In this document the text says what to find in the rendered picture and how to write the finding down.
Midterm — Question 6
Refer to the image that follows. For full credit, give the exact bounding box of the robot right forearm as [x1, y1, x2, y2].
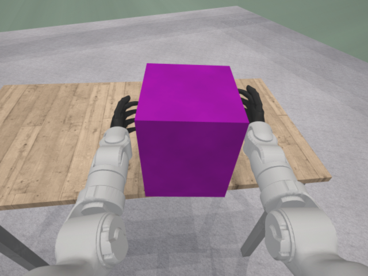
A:
[243, 121, 339, 246]

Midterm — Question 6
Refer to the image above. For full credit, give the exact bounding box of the robot left forearm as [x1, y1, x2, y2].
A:
[55, 126, 132, 257]

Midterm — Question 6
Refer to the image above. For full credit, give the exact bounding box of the right robot hand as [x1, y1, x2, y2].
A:
[238, 85, 265, 123]

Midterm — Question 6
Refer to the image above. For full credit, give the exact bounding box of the right robot upper arm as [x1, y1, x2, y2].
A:
[264, 207, 368, 276]

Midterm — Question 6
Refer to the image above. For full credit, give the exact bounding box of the carton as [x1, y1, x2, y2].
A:
[135, 63, 249, 197]

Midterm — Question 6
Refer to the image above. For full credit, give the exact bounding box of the left robot upper arm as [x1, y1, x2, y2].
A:
[23, 212, 128, 276]

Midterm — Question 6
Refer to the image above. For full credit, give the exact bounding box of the table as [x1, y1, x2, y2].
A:
[0, 78, 332, 271]

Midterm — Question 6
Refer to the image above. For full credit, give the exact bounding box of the left robot hand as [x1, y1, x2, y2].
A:
[110, 95, 138, 133]

